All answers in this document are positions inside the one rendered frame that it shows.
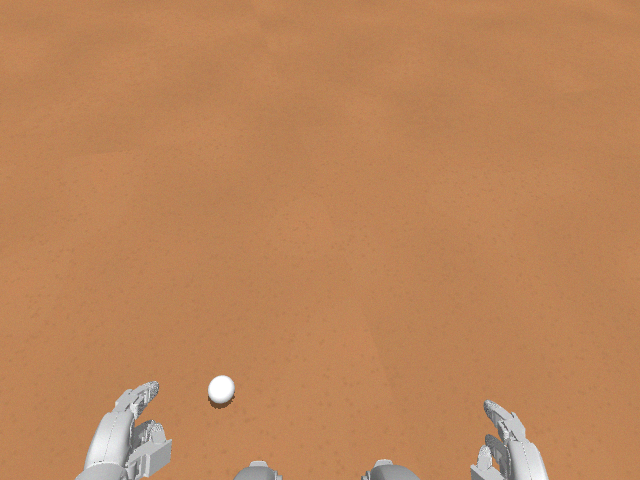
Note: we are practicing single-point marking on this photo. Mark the ball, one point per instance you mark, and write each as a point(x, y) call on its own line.
point(221, 389)

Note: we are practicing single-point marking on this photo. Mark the left robot hand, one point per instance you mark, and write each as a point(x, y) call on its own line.
point(142, 450)

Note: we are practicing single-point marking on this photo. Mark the left robot arm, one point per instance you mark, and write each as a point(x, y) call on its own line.
point(105, 471)

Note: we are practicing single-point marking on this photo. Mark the right robot hand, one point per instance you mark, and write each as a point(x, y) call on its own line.
point(519, 460)

